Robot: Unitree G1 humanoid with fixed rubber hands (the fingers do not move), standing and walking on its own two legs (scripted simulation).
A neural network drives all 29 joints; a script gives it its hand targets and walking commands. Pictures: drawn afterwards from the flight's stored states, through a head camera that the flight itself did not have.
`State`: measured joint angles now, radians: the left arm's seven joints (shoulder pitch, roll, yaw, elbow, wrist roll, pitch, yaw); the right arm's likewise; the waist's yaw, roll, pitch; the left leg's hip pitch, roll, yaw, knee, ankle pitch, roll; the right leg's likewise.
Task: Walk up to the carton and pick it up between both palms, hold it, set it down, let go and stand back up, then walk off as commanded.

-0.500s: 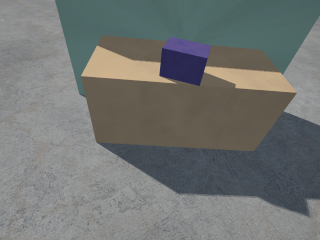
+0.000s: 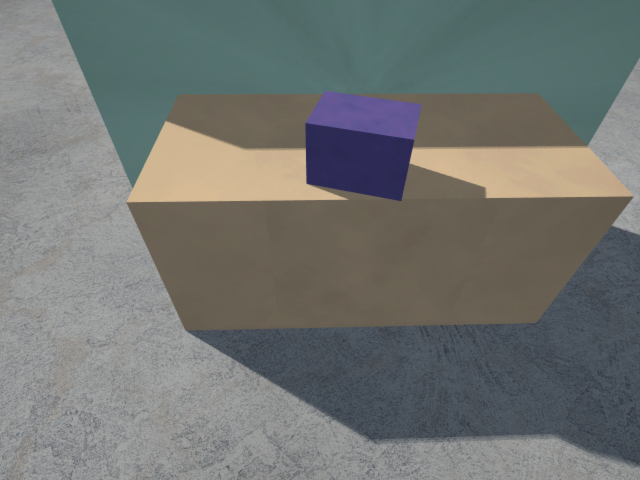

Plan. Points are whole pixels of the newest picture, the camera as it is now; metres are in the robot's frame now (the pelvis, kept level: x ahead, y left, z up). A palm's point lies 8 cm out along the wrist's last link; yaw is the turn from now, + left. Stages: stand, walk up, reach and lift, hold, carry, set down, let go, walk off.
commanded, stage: walk up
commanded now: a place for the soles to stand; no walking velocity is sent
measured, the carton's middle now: (362, 145) +0.92 -0.08 -0.07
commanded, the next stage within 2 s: none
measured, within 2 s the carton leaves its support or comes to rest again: neither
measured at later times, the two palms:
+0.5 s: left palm (122, 419) +0.24 +0.30 -0.08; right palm (615, 479) +0.18 -0.34 -0.08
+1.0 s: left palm (153, 337) +0.37 +0.30 -0.09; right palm (583, 394) +0.28 -0.34 -0.06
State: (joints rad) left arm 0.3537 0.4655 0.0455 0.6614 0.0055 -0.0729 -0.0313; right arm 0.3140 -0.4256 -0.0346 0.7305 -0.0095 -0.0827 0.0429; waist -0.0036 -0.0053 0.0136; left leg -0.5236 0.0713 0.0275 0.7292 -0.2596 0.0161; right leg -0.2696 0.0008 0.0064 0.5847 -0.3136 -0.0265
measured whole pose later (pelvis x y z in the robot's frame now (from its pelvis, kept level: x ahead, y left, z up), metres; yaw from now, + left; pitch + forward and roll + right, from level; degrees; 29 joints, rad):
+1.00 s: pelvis +0.26 -0.01 +0.00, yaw -5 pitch -4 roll -2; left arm 0.35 0.47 0.05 0.66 0.01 -0.06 -0.04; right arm 0.39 -0.43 -0.04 0.76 -0.01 -0.10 0.03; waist 0.00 -0.04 0.02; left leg -0.30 0.06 0.07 0.64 -0.31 0.04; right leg -0.44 0.00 0.02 1.02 -0.42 -0.02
